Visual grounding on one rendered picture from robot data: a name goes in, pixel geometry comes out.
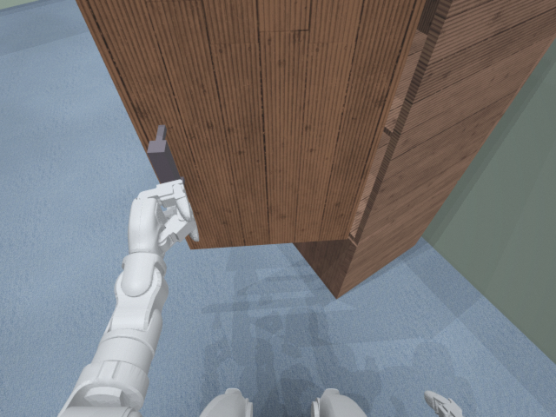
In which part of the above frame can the left robot hand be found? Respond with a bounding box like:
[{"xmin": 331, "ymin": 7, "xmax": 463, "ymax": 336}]
[{"xmin": 128, "ymin": 180, "xmax": 199, "ymax": 259}]

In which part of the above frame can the robot right shin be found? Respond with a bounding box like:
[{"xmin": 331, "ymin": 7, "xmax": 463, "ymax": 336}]
[{"xmin": 322, "ymin": 388, "xmax": 340, "ymax": 396}]

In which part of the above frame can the right robot hand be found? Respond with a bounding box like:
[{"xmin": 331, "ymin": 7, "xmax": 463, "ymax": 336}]
[{"xmin": 424, "ymin": 390, "xmax": 463, "ymax": 417}]

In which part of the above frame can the cupboard door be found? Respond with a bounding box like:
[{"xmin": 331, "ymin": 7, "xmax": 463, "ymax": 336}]
[{"xmin": 76, "ymin": 0, "xmax": 426, "ymax": 249}]

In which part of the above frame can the handle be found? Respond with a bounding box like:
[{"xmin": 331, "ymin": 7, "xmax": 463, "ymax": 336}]
[{"xmin": 147, "ymin": 125, "xmax": 188, "ymax": 197}]

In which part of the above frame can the robot left forearm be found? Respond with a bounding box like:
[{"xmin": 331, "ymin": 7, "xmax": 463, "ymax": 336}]
[{"xmin": 57, "ymin": 252, "xmax": 169, "ymax": 417}]

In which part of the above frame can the robot left thigh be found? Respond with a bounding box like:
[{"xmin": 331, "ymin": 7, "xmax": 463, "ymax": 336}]
[{"xmin": 199, "ymin": 394, "xmax": 253, "ymax": 417}]

